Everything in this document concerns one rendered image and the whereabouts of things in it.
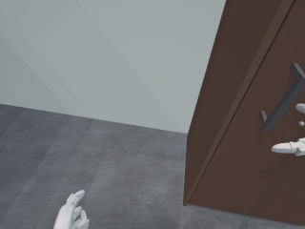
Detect robot right hand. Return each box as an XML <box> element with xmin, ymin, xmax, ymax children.
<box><xmin>271</xmin><ymin>103</ymin><xmax>305</xmax><ymax>156</ymax></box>

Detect robot left hand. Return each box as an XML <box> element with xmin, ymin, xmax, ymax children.
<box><xmin>53</xmin><ymin>190</ymin><xmax>90</xmax><ymax>229</ymax></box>

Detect handle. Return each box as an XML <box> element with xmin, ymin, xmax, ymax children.
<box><xmin>259</xmin><ymin>62</ymin><xmax>305</xmax><ymax>133</ymax></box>

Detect wardrobe door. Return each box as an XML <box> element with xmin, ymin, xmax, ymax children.
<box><xmin>188</xmin><ymin>0</ymin><xmax>305</xmax><ymax>226</ymax></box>

